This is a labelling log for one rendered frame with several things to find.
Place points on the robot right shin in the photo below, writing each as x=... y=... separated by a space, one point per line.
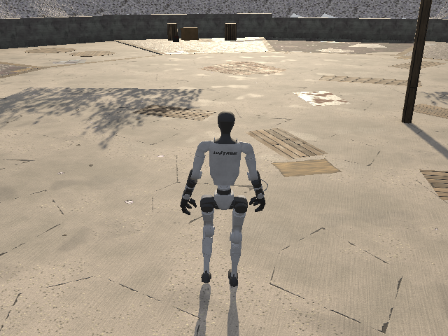
x=235 y=253

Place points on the right robot upper arm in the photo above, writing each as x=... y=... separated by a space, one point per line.
x=250 y=160

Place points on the left robot upper arm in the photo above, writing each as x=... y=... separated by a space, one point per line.
x=199 y=159

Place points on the right robot hand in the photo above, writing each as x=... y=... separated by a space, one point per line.
x=256 y=201

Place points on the right robot forearm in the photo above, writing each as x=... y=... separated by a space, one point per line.
x=257 y=186

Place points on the left robot hand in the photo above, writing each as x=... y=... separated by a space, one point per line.
x=184 y=204

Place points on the left robot forearm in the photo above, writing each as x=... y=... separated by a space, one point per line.
x=189 y=187

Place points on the left robot thigh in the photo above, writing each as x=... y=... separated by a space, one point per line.
x=207 y=207

